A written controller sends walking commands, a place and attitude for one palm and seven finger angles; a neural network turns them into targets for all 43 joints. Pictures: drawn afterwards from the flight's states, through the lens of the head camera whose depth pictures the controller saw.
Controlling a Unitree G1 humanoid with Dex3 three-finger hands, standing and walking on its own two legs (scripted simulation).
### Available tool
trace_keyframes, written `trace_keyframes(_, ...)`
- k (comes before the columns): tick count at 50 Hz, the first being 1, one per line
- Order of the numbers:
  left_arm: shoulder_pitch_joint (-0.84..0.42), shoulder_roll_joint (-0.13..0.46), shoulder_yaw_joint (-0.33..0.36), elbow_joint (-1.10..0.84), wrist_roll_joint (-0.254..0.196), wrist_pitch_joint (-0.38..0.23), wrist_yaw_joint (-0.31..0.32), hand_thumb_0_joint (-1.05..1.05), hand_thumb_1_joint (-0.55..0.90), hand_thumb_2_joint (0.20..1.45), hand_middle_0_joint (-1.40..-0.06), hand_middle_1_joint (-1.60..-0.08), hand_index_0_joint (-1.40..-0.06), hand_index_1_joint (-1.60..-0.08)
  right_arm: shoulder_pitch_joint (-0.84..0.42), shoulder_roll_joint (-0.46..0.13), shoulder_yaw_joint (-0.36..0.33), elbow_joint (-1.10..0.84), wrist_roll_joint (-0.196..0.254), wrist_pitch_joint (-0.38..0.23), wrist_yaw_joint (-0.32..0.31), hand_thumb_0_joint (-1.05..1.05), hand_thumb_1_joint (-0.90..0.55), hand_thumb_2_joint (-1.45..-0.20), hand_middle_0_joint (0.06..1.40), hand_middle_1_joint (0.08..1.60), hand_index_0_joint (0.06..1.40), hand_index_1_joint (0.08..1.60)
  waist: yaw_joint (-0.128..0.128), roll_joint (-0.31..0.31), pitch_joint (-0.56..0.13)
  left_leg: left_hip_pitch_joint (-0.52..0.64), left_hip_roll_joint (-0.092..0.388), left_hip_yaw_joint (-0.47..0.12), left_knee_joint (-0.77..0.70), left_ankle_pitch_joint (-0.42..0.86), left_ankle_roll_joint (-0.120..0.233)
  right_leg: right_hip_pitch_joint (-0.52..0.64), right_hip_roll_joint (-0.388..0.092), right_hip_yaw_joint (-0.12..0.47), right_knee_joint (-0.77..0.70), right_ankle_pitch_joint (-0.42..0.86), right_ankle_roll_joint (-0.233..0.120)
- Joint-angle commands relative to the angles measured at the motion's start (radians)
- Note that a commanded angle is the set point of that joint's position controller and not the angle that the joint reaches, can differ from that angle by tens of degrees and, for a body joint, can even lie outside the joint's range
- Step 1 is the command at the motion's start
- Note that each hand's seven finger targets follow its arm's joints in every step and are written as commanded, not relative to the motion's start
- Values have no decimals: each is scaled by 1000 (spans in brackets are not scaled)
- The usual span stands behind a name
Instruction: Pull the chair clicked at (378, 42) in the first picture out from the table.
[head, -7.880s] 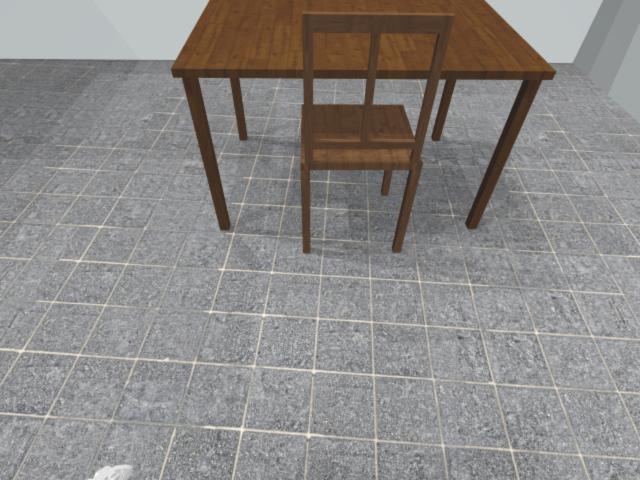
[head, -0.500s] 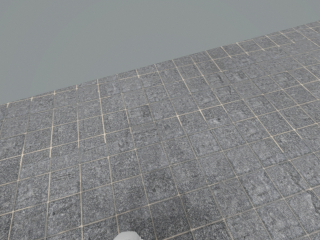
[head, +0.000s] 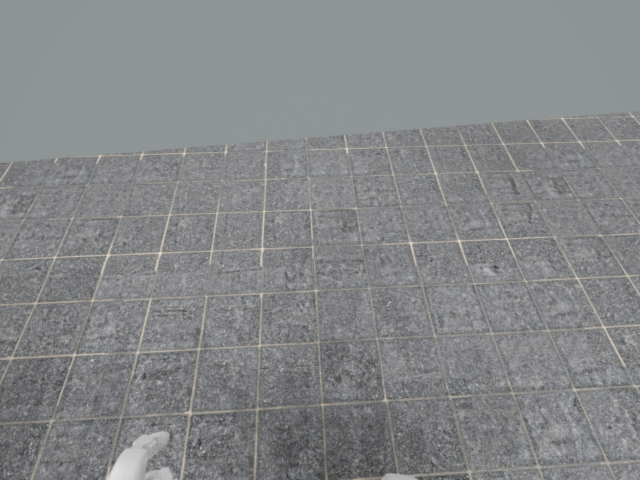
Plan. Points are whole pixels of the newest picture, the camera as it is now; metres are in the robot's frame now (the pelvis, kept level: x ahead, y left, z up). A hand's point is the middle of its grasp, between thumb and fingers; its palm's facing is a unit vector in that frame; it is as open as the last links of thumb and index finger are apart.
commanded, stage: turn to face it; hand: left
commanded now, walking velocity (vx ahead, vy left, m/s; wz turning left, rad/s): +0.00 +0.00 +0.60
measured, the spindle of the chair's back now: out of the picture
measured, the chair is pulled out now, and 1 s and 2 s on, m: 0.00 0.00 0.00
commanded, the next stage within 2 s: none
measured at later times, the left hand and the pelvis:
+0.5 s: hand out of the picture -0.04 +0.21 -0.17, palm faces +0.35 -0.90 -0.25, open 7.4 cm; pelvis -0.01 +0.00 -0.01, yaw +20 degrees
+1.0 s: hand out of the picture -0.01 +0.25 -0.14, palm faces +0.56 -0.79 -0.26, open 7.4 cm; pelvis -0.01 +0.00 +0.00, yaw +35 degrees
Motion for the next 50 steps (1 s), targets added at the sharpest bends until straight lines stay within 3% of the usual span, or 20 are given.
trace_keyframes(1,84,97,25,-70,-9,-39,14,0,900,900,-200,-300,-200,-300,-30,-209,-71,-78,8,-16,-8,0,-900,-900,200,300,200,300,45,125,-145,13,209,-291,-39,394,106,196,34,-18,-308,143,-14)
trace_keyframes(2,126,124,32,-62,-7,-50,19,0,900,900,-200,-300,-200,-300,-24,-181,-67,-83,15,-16,-5,0,-900,-900,200,300,200,300,66,59,-172,-77,161,-261,28,264,56,341,-19,18,-463,241,-21)
trace_keyframes(3,143,219,51,-61,10,-63,28,0,900,900,-200,-300,-200,-300,13,-103,-54,-91,26,-17,1,0,-900,-900,200,300,200,300,70,-224,-195,-282,33,-88,234,-87,-36,516,-283,252,-565,279,-98)
trace_keyframes(4,141,266,53,-74,12,-58,30,0,900,900,-200,-300,-200,-300,-3,-109,-56,-113,16,-15,-2,0,-900,-900,200,300,200,300,76,-315,-176,-342,-19,16,464,-382,-77,405,-477,405,-561,418,-216)
trace_keyframes(5,112,235,41,-83,9,-52,30,0,900,900,-200,-300,-200,-300,-3,-138,-65,-105,8,-8,1,0,-900,-900,200,300,200,300,60,-186,-145,-310,28,-14,611,-348,-68,299,-449,309,-542,394,-252)
trace_keyframes(7,13,159,28,-95,4,-56,29,0,900,900,-200,-300,-200,-300,12,-126,-67,-55,4,10,11,0,-900,-900,200,300,200,300,11,-196,-64,-320,67,5,713,-230,-81,237,-330,169,-537,379,-203)
trace_keyframes(9,7,123,12,-96,4,-60,22,0,900,900,-200,-300,-200,-300,38,-114,-61,-34,4,15,22,0,-900,-900,200,300,200,300,-1,-178,-47,-320,76,49,744,-140,-101,246,-260,30,-504,472,-178)
trace_keyframes(19,149,186,35,-36,21,-48,22,0,900,900,-200,-300,-200,-300,-111,-77,-31,-66,15,8,30,0,-900,-900,200,300,200,300,78,-229,-65,-204,96,177,346,-204,-106,331,-317,-86,-438,603,-212)
trace_keyframes(21,155,199,42,-23,23,-44,20,0,900,900,-200,-300,-200,-300,-107,-74,-27,-73,18,-2,29,0,-900,-900,200,300,200,300,84,-247,-88,-146,82,201,245,-209,-90,347,-327,-106,-387,662,-204)
trace_keyframes(23,150,206,47,-17,18,-39,17,0,900,900,-200,-300,-200,-300,-58,-88,-30,-67,16,-9,24,0,-900,-900,200,300,200,300,56,-229,-121,-49,70,222,98,-108,-76,328,-320,-150,-307,654,-166)
trace_keyframes(24,143,202,48,-19,8,-35,15,0,900,900,-200,-300,-200,-300,-8,-118,-37,-57,14,-15,24,0,-900,-900,200,300,200,300,24,-171,-149,72,72,208,-27,18,-65,263,-305,-181,-212,588,-128)
trace_keyframes(25,144,169,43,-35,1,-30,9,0,900,900,-200,-300,-200,-300,67,-201,-59,-45,10,-26,20,0,-900,-900,200,300,200,300,-23,29,-207,270,186,41,-101,226,-9,83,-239,-212,-12,389,-67)
trace_keyframes(26,94,91,21,-85,-2,-29,3,0,900,900,-200,-300,-200,-300,139,-315,-88,-38,12,-31,13,0,-900,-900,200,300,200,300,-64,335,-219,383,457,-304,-126,659,114,-200,-97,-186,220,-242,9)
trace_keyframes(27,43,109,18,-101,5,-18,10,0,900,900,-200,-300,-200,-300,190,-323,-87,-11,17,-24,5,0,-900,-900,200,300,200,300,-78,230,-243,358,500,-299,-106,740,192,-215,-95,-62,328,-265,-7)
trace_keyframes(30,16,114,28,-59,7,-13,8,0,900,900,-200,-300,-200,-300,39,-230,-58,-49,8,-28,-18,0,-900,-900,200,300,200,300,-26,198,-121,199,350,-178,-132,540,146,-224,-102,-1,398,-61,-3)
trace_keyframes(33,71,116,30,-27,8,-12,-2,0,900,900,-200,-300,-200,-300,-22,-205,-45,-71,11,-36,-17,0,-900,-900,200,300,200,300,16,123,-106,147,277,-111,-161,443,112,-168,-80,-8,370,43,5)
trace_keyframes(39,36,115,30,-49,9,-9,6,0,900,900,-200,-300,-200,-300,13,-207,-52,-67,10,-30,-12,0,-900,-900,200,300,200,300,4,99,-89,132,267,-209,-205,249,136,-154,-55,11,241,60,15)
trace_keyframes(44,-26,95,21,-90,1,-19,11,0,900,900,-200,-300,-200,-300,47,-213,-61,-58,3,-23,-12,0,-900,-900,200,300,200,300,-16,123,-109,159,271,-304,-160,322,163,-112,-15,18,68,-12,5)
trace_keyframes(47,-5,88,18,-93,-5,-26,14,0,900,900,-200,-300,-200,-300,31,-209,-66,-62,2,-18,-12,0,-900,-900,200,300,200,300,-6,154,-123,107,246,-332,-128,392,153,4,21,7,-61,-13,-9)
trace_keyframes(50,78,97,22,-78,-11,-37,19,0,900,900,-200,-300,-200,-300,-1,-201,-70,-70,8,-13,-9,0,-900,-900,200,300,200,300,38,140,-155,22,193,-338,-68,359,107,189,43,-6,-303,130,-23)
